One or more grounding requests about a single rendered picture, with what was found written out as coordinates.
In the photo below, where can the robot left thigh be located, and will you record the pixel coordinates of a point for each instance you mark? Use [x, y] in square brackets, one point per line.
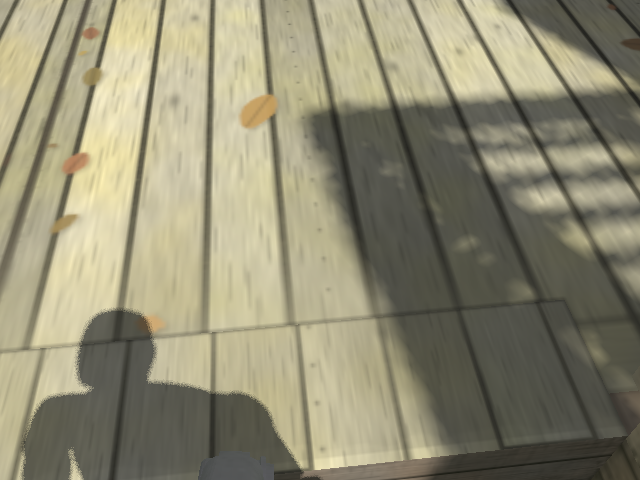
[237, 465]

